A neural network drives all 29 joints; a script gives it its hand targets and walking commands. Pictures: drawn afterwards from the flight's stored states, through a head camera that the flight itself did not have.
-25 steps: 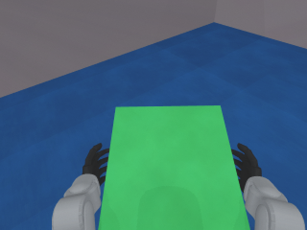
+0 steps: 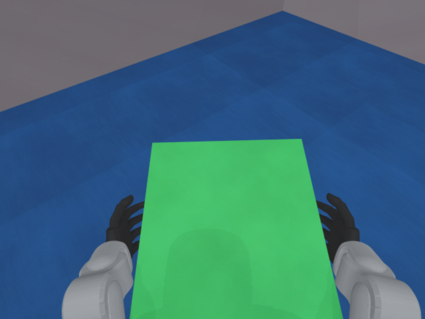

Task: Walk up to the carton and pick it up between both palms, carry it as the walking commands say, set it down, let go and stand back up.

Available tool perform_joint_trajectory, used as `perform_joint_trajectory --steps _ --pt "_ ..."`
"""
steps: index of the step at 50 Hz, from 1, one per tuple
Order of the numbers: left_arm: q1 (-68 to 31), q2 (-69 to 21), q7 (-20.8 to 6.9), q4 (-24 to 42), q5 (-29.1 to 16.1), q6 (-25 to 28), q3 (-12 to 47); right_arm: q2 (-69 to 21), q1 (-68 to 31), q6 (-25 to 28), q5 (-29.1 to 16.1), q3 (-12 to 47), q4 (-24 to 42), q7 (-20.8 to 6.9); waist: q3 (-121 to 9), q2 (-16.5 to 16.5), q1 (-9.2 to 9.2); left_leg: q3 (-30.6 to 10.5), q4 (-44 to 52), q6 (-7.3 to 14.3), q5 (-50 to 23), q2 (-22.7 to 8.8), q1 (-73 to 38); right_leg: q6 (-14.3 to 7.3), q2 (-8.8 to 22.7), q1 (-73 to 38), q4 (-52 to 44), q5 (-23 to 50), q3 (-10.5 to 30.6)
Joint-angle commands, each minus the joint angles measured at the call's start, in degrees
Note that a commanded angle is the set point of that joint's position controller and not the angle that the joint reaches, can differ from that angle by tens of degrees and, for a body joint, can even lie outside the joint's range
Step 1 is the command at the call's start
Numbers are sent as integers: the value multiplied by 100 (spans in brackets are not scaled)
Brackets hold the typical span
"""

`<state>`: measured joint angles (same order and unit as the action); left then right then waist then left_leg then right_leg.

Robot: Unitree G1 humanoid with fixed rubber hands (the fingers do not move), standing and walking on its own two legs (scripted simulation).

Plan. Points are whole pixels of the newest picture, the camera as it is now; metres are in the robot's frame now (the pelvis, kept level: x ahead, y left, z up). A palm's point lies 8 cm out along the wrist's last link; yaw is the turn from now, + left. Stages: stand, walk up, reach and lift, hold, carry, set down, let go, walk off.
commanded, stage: carry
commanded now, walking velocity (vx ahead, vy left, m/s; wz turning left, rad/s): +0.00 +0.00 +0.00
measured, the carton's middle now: (228, 241) +0.27 +0.00 +0.02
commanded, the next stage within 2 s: none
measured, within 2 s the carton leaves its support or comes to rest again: neither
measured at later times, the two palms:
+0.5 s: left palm (143, 169) +0.36 +0.15 +0.11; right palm (329, 166) +0.37 -0.19 +0.10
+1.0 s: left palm (142, 174) +0.35 +0.15 +0.11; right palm (334, 171) +0.36 -0.19 +0.11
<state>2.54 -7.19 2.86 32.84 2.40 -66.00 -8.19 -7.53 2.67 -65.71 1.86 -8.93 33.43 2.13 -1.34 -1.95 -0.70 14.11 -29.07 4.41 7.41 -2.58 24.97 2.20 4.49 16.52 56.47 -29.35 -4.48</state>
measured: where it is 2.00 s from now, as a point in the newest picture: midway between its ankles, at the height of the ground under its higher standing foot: outside the picture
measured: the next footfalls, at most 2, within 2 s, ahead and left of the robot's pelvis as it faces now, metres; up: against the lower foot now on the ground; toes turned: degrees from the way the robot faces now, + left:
right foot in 0.14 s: +0.13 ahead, -0.12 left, +0.00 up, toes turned -10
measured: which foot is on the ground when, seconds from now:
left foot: down 0.00-1.00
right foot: up 0.00-0.12, down 0.14-1.00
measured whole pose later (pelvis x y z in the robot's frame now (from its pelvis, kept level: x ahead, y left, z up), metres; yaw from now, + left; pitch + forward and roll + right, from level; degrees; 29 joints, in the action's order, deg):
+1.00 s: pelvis +0.13 -0.03 +0.01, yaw +3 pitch +3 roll +1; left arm 4.5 -7.7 3.9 33.1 1.9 -66.6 -7.8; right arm -7.6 4.0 -66.7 1.1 -9.2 33.2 2.4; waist -7.6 0.2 -1.0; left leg 10.2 -27.8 -0.3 17.9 -3.3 12.3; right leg -1.3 3.4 11.6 28.7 -19.8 -11.9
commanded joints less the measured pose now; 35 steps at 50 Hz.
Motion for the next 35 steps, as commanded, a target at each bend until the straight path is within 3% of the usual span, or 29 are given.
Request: perform_joint_trajectory --steps 1,4,6,8,9,11,15,20,27,35 --pt "-1919 -4458 -537 850 -1613 -16 4654 -4245 -1758 -29 -1670 4375 625 -602 -2037 1026 68 -1328 1052 248 -3046 -1484 -2447 -63 54 508 -965 184 62" --pt "-1732 -4303 -512 789 -1493 27 4582 -4021 -1675 25 -1591 4415 658 -604 -1975 1051 46 -1103 1185 251 -1734 -1412 -2035 -72 -36 -77 -2112 543 -180" --pt "-1634 -4155 -492 751 -1493 -11 4566 -3803 -1718 -27 -1541 4344 703 -571 -1795 901 118 -869 1180 61 -488 -1234 -1457 -90 20 -670 -3078 1745 -429" --pt "-1580 -3954 -474 674 -1510 -72 4485 -3605 -1664 -118 -1449 4200 632 -540 -1449 466 125 -787 1088 -252 558 -961 -875 -149 428 -1019 -3559 2344 -228" --pt "-1618 -3852 -455 593 -1499 -102 4477 -3515 -1748 -179 -1422 4209 610 -522 -1134 176 100 -739 1012 -429 772 -769 -971 -191 736 -569 -3795 1992 176" --pt "-1711 -3707 -447 395 -1522 -213 4367 -3402 -1850 -292 -1375 4105 406 -451 -937 -57 3 -881 967 -503 198 -724 -1390 -289 800 -210 -3707 2528 223" --pt "-1500 -3577 -410 56 -1554 -325 4244 -3334 -1795 -415 -1401 3968 100 -360 -1278 24 -26 -850 427 -473 -1595 -734 -1689 -306 717 -615 -3261 4329 -19" --pt "-1685 -3732 -420 191 -1545 -267 4256 -3606 -1985 -338 -1516 4177 284 -352 -1545 4 -12 -791 -2 -498 -2051 -682 -1657 -320 720 -916 -2850 5421 -106" --pt "-1668 -3863 -424 503 -1620 -156 4421 -3733 -1893 -225 -1588 4302 537 -346 -1720 20 -3 -731 -173 -516 -2054 -610 -1659 -383 657 -1084 -2642 5861 -150" --pt "-1524 -3758 -357 573 -1653 -180 4424 -3608 -1728 -267 -1580 4195 509 -298 -1620 134 -12 -767 -74 -456 -2129 -618 -1730 -422 581 -1004 -2674 5318 -185"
